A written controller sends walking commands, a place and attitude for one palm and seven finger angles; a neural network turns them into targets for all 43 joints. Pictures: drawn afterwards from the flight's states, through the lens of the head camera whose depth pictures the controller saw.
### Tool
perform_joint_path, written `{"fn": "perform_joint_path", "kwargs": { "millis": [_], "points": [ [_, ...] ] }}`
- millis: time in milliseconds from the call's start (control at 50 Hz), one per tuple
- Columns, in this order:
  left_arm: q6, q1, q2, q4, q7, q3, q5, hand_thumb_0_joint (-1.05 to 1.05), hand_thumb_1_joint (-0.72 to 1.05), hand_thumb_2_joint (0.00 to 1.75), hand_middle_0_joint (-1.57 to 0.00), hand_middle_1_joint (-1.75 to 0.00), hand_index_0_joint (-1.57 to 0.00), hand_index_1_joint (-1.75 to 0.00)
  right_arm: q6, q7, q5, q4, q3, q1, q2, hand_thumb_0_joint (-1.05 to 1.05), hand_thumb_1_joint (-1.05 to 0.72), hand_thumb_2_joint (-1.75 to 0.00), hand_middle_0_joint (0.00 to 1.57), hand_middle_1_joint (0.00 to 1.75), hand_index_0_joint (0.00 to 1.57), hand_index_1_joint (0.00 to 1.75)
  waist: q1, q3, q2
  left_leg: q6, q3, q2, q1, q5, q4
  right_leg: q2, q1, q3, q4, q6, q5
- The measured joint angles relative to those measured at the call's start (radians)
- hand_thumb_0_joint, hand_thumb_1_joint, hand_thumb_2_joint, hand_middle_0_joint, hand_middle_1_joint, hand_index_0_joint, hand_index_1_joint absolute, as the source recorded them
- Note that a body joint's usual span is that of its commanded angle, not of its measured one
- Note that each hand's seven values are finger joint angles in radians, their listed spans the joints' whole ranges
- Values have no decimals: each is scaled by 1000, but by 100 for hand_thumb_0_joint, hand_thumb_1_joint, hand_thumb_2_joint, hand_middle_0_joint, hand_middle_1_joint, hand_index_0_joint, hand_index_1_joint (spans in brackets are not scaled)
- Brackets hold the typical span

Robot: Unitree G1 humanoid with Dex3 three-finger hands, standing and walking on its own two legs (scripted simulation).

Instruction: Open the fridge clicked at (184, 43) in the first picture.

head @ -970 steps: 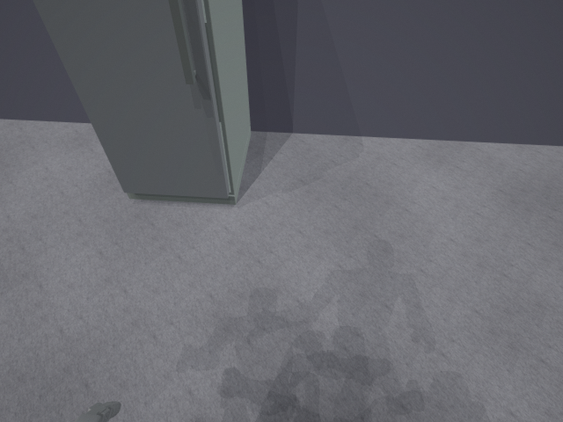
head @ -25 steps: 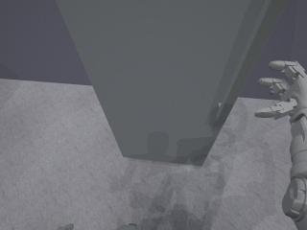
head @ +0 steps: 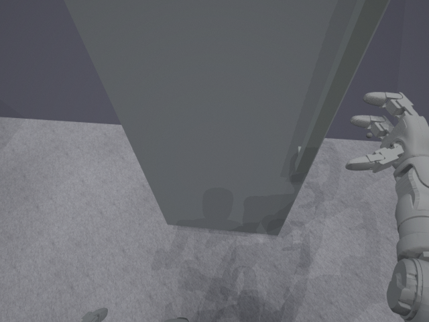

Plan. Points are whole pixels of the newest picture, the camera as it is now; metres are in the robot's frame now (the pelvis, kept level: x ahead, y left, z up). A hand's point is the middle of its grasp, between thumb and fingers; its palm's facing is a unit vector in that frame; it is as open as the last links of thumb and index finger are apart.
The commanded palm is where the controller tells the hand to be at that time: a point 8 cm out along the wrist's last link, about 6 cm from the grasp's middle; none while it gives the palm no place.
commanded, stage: move the hooked fingers beside the handle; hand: right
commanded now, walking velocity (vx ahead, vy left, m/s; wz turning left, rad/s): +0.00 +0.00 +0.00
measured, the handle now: (330, 85) +0.50 -0.14 +0.17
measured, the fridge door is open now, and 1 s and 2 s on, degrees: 0 0 0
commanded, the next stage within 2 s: feel for the door with the fingertips in 0.26 s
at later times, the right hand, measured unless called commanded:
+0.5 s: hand (356, 134) +0.44 -0.19 +0.12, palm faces -0.03 +1.00 +0.02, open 14.0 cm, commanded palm +0.41 -0.24 +0.12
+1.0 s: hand (343, 126) +0.45 -0.17 +0.12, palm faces +0.00 +1.00 +0.01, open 14.0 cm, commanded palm +0.43 -0.22 +0.12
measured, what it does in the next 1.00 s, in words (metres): stands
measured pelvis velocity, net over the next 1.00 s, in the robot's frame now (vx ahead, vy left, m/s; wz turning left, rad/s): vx -0.01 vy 0.02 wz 0.00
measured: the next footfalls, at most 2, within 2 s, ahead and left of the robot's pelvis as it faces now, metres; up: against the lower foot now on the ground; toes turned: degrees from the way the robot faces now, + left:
none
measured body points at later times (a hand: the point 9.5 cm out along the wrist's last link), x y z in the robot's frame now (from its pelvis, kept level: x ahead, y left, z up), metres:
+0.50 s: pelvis -0.01 +0.01 +0.00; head +0.05 +0.00 +0.45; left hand +0.05 +0.28 -0.11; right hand +0.43 -0.25 +0.12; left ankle +0.00 +0.13 -0.71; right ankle +0.01 -0.09 -0.71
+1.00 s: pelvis -0.01 +0.02 +0.00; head +0.05 +0.01 +0.45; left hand +0.05 +0.28 -0.11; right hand +0.45 -0.23 +0.12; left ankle +0.00 +0.13 -0.71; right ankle +0.01 -0.09 -0.71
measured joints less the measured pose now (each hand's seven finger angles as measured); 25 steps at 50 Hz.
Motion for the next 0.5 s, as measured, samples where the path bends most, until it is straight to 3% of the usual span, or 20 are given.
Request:
{"fn": "perform_joint_path", "kwargs": {
  "millis": [240,500],
  "points": [
    [4,-11,-2,-21,-5,-5,0,1,90,89,-21,-30,-20,-30,-9,-17,-8,-9,-14,16,5,-1,50,-30,30,120,30,120,3,0,-2,5,-6,-5,1,0,7,-5,7,-5,0,4,2],
    [1,9,3,10,-5,2,-1,1,90,89,-21,-30,-20,-30,-9,-33,2,-14,29,-3,35,-1,50,-30,30,120,29,120,-1,4,-9,11,4,-4,2,3,6,-3,7,6,-6,10,13]
  ]
}}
